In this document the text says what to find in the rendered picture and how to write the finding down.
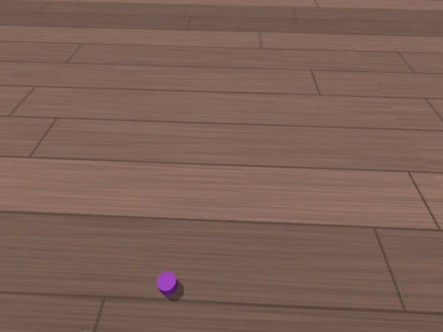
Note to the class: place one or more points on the tin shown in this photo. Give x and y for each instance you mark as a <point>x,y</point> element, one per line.
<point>167,283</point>

